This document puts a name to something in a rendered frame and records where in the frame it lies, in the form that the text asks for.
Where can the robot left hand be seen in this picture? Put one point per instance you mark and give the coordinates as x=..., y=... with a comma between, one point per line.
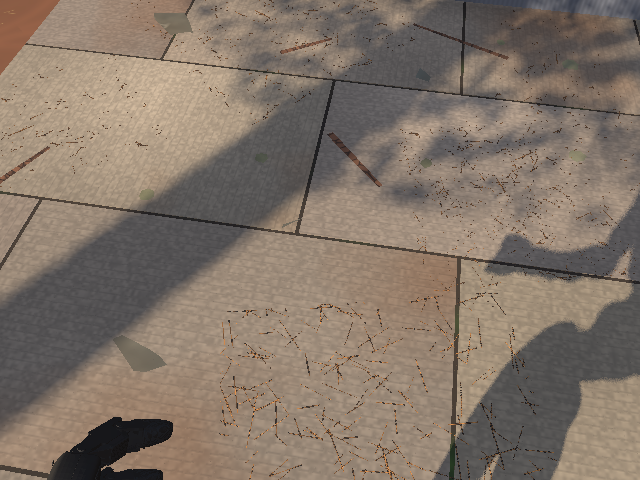
x=106, y=444

